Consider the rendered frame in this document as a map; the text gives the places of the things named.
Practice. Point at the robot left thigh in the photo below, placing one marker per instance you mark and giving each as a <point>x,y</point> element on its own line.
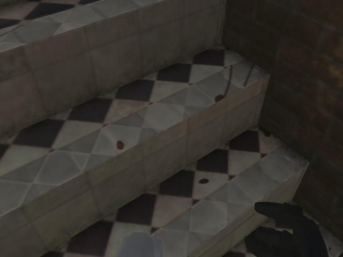
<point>141,244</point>

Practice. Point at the robot right hand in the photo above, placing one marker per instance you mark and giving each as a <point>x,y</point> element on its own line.
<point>306,240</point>

